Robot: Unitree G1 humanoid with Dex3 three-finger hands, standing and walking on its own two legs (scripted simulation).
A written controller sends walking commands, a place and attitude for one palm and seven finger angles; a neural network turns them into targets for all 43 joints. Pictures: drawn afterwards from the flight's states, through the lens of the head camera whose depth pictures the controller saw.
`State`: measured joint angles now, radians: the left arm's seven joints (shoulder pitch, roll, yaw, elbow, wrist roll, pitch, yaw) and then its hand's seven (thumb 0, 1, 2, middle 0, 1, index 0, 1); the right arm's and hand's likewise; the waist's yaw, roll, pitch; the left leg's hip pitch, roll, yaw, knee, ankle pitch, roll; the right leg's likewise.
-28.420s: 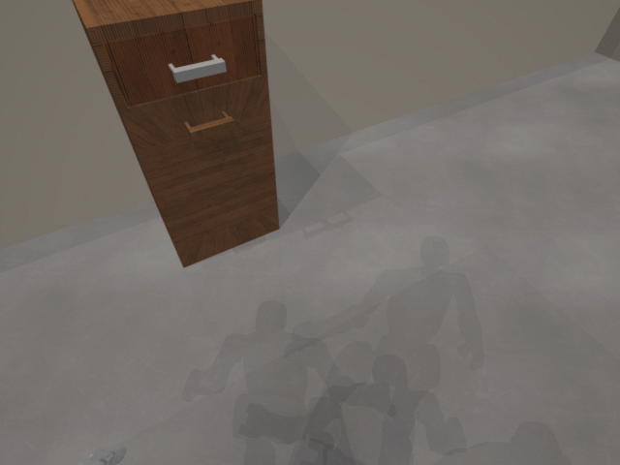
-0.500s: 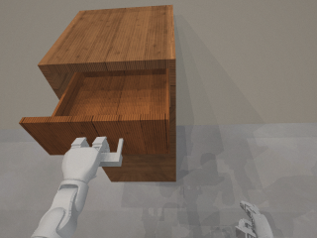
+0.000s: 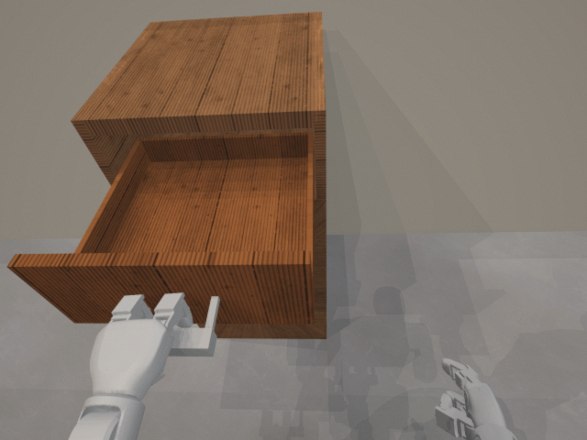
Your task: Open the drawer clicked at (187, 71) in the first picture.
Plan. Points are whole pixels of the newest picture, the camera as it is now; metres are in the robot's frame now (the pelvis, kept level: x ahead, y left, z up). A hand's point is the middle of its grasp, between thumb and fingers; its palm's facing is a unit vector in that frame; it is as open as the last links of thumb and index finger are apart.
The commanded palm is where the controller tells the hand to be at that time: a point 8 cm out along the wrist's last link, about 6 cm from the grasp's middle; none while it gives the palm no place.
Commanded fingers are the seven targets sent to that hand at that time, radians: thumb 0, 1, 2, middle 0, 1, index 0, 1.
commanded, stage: pull the drawer open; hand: left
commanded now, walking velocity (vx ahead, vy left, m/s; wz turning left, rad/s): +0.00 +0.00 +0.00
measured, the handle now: (167, 323) +0.25 +0.21 +0.04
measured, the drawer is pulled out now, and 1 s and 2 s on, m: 0.28 0.28 0.28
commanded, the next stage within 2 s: open the thumb to release the handle in 0.46 s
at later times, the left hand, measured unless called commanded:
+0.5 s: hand (149, 381) +0.18 +0.21 +0.02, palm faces +0.00 -0.12 -0.99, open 6.2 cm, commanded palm +0.12 +0.23 +0.07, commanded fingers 0.00 0.90 0.90 -0.40 -1.35 -0.40 -1.35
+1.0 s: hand (155, 365) +0.20 +0.21 +0.02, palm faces +0.02 -0.09 -1.00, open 11.1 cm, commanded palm +0.16 +0.23 +0.07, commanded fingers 0.00 -0.50 0.30 -0.30 -1.20 -0.30 -1.20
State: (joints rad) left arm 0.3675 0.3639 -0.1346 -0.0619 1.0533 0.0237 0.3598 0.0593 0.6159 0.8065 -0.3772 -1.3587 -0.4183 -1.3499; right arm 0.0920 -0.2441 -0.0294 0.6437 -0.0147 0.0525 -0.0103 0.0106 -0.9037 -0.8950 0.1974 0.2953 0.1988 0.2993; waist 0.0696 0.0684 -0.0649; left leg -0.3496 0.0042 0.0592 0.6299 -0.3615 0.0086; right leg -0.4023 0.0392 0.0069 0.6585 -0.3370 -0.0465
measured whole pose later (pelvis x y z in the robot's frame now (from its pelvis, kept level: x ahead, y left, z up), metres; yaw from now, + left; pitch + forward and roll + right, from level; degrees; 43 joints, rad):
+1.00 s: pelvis -0.01 -0.01 +0.00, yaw +0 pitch +3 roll +1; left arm 0.32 0.35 -0.14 -0.03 1.03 0.07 0.34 0.00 -0.07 0.49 -0.41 -1.28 -0.35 -1.25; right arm 0.05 -0.20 0.01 0.66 -0.01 0.07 -0.04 0.01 -0.90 -0.89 0.20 0.30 0.20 0.30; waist 0.08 0.07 -0.06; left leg -0.34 0.01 0.05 0.63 -0.35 0.00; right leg -0.39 0.05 0.00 0.66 -0.33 -0.06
